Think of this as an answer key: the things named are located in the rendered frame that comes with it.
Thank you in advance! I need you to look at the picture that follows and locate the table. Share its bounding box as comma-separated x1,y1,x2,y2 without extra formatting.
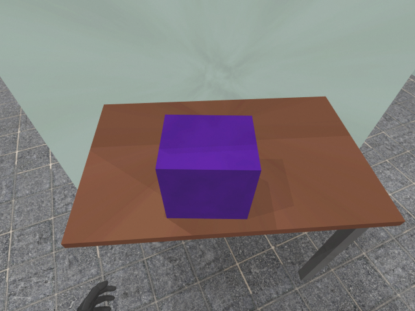
61,97,405,281

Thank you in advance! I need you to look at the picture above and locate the carton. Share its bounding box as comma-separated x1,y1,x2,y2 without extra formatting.
156,115,261,219

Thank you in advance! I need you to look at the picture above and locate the left robot hand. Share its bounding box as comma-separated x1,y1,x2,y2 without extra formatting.
77,281,116,311

